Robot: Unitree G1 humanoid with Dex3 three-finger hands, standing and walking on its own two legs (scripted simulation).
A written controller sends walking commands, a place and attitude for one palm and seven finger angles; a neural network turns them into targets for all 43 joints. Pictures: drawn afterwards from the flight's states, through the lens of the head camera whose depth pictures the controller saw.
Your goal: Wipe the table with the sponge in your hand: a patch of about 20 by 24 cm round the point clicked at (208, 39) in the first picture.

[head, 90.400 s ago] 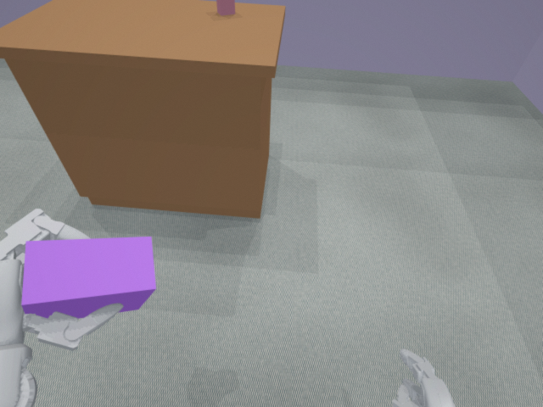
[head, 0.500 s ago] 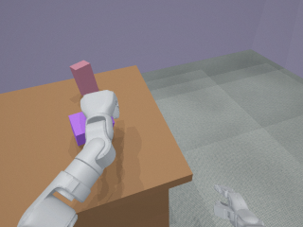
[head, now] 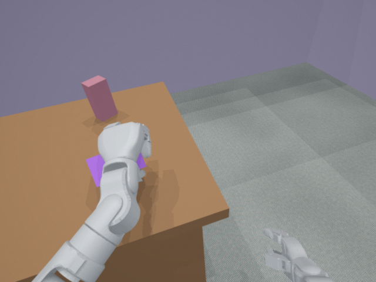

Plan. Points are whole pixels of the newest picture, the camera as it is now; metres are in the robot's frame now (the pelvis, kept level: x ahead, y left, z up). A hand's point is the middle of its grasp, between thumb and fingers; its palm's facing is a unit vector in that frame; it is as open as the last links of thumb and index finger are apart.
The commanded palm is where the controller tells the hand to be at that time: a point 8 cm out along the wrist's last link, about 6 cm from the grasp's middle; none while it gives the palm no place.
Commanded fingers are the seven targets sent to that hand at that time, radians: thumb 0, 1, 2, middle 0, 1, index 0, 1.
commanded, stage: wipe back along the third lane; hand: left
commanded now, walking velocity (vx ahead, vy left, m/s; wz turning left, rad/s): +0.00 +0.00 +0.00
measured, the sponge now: (116, 165) +0.34 +0.22 +0.09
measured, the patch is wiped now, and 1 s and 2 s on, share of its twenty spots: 1.00 1.00 1.00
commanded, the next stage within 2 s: slide back across to the middle lane in 0.18 s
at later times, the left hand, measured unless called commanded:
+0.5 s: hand (138, 172) +0.28 +0.14 +0.15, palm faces +0.21 -0.22 -0.95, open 6.8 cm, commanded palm +0.23 +0.16 +0.19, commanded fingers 0.00 0.10 1.30 -1.20 -1.60 -1.20 -1.60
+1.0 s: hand (107, 175) +0.26 +0.19 +0.15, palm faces +0.14 -0.13 -0.98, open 7.0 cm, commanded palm +0.22 +0.21 +0.21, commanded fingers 0.00 0.10 1.30 -1.20 -1.60 -1.20 -1.60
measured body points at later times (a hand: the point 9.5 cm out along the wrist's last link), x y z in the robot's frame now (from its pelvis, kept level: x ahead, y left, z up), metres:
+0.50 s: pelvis -0.02 -0.04 +0.00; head -0.06 -0.10 +0.45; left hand +0.26 +0.14 +0.20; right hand +0.21 -0.26 -0.08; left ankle -0.03 +0.10 -0.73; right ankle -0.03 -0.10 -0.74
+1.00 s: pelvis -0.02 -0.05 +0.00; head -0.05 -0.12 +0.44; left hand +0.25 +0.19 +0.21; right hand +0.20 -0.29 -0.09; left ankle -0.02 +0.11 -0.73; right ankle -0.03 -0.10 -0.74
